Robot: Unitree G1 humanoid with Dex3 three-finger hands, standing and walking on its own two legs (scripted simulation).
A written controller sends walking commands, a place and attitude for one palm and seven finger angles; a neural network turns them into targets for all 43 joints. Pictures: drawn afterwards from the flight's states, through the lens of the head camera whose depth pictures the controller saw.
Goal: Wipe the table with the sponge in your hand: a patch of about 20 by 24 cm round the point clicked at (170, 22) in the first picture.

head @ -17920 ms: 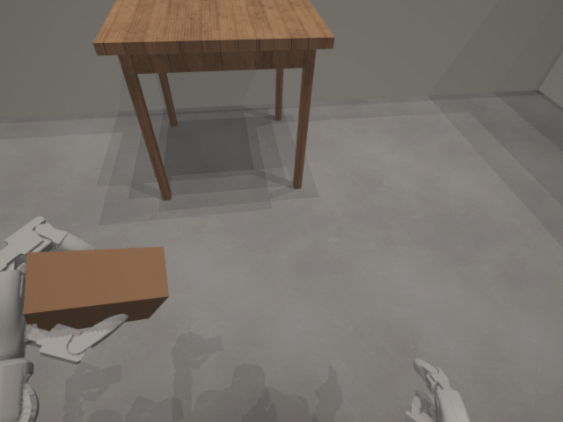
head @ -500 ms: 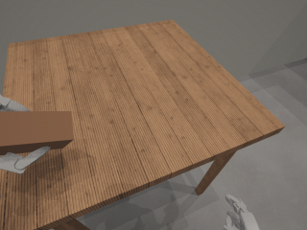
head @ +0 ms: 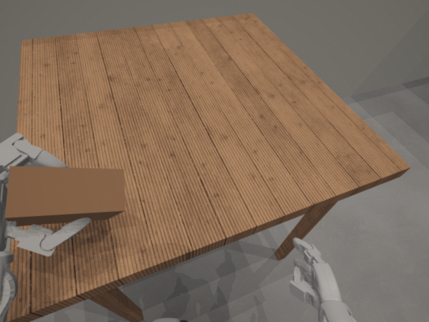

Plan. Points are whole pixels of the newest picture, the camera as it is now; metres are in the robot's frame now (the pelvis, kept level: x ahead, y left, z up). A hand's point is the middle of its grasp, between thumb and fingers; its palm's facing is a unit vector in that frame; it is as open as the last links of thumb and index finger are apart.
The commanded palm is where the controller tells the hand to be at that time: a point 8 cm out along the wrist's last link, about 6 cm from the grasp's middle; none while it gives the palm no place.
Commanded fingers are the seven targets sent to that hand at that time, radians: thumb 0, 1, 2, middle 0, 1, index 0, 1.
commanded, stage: shuffle to correct the standing spot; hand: left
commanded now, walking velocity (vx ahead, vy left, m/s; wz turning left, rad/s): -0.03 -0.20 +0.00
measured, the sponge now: (84, 197) +0.24 +0.21 +0.15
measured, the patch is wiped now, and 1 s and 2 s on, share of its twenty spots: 0.00 0.00 0.00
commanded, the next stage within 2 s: none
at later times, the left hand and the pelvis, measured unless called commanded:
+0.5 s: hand (114, 218) +0.21 +0.16 +0.17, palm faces +0.35 -0.88 -0.34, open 9.9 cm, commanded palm +0.15 +0.20 +0.18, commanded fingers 0.00 0.10 1.30 -1.20 -1.60 -1.20 -1.60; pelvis -0.01 -0.08 -0.01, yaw +0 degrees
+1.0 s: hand (134, 204) +0.23 +0.14 +0.16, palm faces +0.32 -0.87 -0.38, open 9.9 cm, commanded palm +0.17 +0.19 +0.18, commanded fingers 0.00 0.10 1.30 -1.20 -1.60 -1.20 -1.60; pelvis +0.02 -0.09 -0.01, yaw +0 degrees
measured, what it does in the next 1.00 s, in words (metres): shifts its weight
